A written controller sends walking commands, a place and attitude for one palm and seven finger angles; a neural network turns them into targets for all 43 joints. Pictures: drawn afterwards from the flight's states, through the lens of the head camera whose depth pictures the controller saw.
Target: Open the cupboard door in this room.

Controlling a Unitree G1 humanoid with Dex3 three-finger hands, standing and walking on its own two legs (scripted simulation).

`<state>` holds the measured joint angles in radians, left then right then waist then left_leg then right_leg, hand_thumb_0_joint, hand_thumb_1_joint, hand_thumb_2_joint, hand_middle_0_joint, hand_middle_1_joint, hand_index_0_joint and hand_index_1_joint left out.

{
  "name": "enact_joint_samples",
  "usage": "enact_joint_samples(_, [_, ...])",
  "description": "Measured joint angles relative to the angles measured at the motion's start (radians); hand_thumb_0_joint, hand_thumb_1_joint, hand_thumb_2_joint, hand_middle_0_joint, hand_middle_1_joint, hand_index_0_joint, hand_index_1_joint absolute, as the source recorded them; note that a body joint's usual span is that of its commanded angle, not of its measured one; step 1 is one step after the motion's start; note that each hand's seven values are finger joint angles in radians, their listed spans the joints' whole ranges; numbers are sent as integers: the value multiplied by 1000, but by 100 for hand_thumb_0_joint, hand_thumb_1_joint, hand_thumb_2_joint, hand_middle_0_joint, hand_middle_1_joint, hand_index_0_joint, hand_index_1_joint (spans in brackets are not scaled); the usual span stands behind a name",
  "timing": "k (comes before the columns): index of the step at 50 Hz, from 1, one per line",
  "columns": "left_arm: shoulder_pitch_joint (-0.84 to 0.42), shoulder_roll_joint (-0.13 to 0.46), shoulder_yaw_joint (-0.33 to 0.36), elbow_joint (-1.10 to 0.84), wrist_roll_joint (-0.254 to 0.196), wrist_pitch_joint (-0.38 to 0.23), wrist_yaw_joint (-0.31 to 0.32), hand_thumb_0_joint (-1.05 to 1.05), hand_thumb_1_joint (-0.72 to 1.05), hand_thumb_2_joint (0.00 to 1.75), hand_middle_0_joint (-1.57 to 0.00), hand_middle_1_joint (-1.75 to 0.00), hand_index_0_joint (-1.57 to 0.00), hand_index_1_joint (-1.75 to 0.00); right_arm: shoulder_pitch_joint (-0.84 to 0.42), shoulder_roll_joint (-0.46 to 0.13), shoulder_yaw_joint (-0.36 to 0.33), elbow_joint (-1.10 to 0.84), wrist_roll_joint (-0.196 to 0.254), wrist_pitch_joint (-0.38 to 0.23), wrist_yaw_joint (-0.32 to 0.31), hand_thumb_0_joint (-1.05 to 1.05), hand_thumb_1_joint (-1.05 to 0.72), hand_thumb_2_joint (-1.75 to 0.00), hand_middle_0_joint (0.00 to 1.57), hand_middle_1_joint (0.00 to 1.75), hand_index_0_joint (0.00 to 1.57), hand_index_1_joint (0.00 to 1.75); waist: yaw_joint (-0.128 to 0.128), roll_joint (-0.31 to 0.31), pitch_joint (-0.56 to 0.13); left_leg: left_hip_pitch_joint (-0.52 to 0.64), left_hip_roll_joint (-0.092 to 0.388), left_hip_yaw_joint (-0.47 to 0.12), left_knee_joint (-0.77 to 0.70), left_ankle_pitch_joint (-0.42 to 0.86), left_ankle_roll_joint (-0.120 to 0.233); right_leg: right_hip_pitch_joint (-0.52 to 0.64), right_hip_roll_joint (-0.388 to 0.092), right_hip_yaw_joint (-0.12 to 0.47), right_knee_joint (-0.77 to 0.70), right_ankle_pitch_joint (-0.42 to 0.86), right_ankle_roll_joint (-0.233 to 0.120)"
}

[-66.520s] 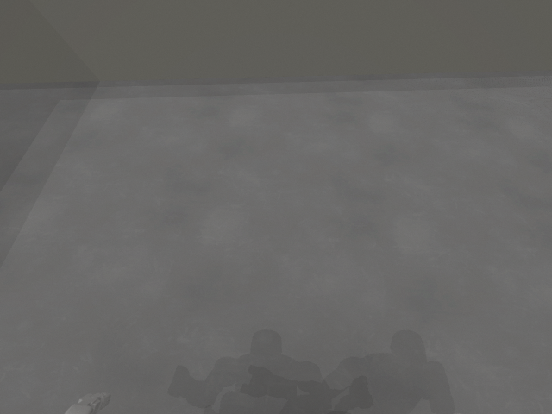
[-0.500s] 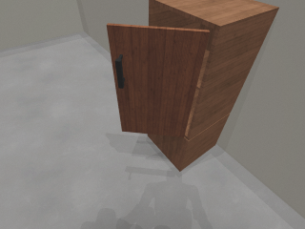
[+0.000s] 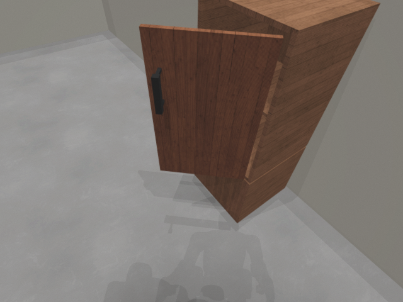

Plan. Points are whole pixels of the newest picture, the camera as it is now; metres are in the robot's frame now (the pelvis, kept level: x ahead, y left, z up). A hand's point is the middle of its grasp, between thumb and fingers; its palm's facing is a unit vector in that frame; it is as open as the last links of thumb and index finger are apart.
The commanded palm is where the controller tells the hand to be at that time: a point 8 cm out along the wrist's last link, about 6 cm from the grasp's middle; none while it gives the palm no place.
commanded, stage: look again from close up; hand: left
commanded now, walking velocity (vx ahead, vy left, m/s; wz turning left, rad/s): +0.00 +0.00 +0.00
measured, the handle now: (159, 91) +0.65 +0.17 +0.06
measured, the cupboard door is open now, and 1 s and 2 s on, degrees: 47 47 47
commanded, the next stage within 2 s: shuffle to correct the standing spot in 0.22 s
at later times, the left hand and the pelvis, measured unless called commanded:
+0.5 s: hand out of the picture +0.04 +0.19 -0.17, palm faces -0.01 -0.97 -0.23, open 7.4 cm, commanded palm none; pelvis +0.03 +0.00 +0.00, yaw -1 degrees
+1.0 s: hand out of the picture +0.07 +0.17 -0.18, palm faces +0.00 -0.98 -0.19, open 7.3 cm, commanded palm none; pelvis +0.06 +0.01 +0.00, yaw -1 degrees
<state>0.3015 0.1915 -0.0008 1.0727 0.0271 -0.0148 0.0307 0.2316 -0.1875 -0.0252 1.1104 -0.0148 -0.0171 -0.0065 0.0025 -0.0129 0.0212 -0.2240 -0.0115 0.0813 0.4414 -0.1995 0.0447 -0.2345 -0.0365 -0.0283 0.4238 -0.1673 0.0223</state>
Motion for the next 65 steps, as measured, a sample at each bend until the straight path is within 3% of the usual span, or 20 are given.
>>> enact_joint_samples(20, [-50,37,-4,8,-3,3,2,0,91,90,-20,-30,-20,-30,-49,-34,11,17,-1,-1,-1,1,-91,-90,20,30,20,29,0,-3,5,68,-7,5,-53,-6,0,60,-4,5,-41,-10,6])
enact_joint_samples(28, [24,1,2,15,4,11,-11,0,91,90,-20,-30,-19,-30,28,-3,12,26,-5,9,1,1,-91,-90,20,30,20,29,5,-3,-25,77,-2,16,5,-77,-1,52,-1,18,42,-90,-2])
enact_joint_samples(36, [89,-54,7,37,-5,2,-1,0,91,90,-20,-30,-20,-30,78,40,19,47,1,-3,-19,1,-91,-90,20,30,20,29,6,5,-4,76,20,13,97,-169,-8,69,17,15,93,-159,-2])
enact_joint_samples(45, [33,-79,7,1,-11,18,27,0,91,90,-20,-30,-20,-30,41,69,0,20,8,6,-51,1,-92,-90,20,30,21,29,-1,5,38,99,11,11,28,-116,-6,67,10,10,76,-97,-1])
enact_joint_samples(49, [3,-53,17,-20,-7,21,32,1,92,90,-20,-30,-20,-30,26,62,-10,7,6,8,-48,2,-93,-90,20,30,21,29,0,-10,39,85,1,25,29,-119,2,60,0,22,60,-118,6])
enact_joint_samples(53, [-17,7,10,-92,-1,20,19,1,92,90,-20,-30,-20,-30,29,38,-9,-70,-5,-5,-27,1,-92,-90,20,30,21,30,-18,-22,44,35,-5,15,76,-114,2,14,-9,12,110,-129,4])
enact_joint_samples(59, [-52,72,26,-158,-1,21,5,1,92,90,-20,-30,-20,-30,4,-34,-28,-143,-12,7,-21,1,-91,-90,20,30,21,30,-17,0,12,-9,12,3,151,-123,1,-11,4,0,149,-120,-4])
enact_joint_samples(65, [-90,120,19,-164,0,15,-15,0,91,90,-20,-30,-20,-30,-38,-107,-27,-172,-16,10,0,1,-91,-90,20,30,21,29,-15,13,-19,-11,11,2,120,-77,0,-13,4,-2,121,-78,-11])
